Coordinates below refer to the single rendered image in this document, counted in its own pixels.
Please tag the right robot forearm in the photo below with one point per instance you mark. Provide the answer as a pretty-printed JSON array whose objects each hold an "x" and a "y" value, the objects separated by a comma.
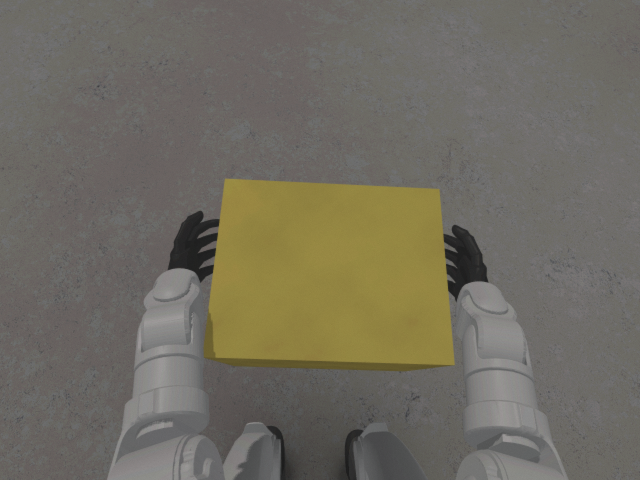
[{"x": 502, "y": 411}]

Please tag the robot left hand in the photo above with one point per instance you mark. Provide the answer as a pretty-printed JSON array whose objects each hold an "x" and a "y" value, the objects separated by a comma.
[{"x": 186, "y": 245}]

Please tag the robot right hand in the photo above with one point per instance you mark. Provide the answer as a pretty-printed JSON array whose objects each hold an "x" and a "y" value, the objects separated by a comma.
[{"x": 468, "y": 260}]

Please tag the carton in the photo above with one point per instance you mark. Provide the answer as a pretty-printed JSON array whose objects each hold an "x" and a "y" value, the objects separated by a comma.
[{"x": 329, "y": 276}]

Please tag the right robot shin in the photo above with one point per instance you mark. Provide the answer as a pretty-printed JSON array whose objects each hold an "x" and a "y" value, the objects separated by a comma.
[{"x": 375, "y": 427}]

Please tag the robot shin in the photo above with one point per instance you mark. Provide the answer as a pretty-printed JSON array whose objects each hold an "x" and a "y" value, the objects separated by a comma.
[
  {"x": 375, "y": 427},
  {"x": 255, "y": 427}
]

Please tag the left robot shin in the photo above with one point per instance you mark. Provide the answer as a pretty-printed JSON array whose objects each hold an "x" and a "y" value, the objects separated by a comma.
[{"x": 255, "y": 427}]

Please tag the left robot forearm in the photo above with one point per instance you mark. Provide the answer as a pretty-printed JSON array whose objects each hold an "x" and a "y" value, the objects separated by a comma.
[{"x": 168, "y": 397}]

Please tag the right robot upper arm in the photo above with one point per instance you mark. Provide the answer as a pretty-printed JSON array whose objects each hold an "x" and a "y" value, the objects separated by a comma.
[{"x": 491, "y": 465}]

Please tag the left robot upper arm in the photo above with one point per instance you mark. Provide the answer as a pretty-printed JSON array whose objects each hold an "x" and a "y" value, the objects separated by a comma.
[{"x": 187, "y": 457}]

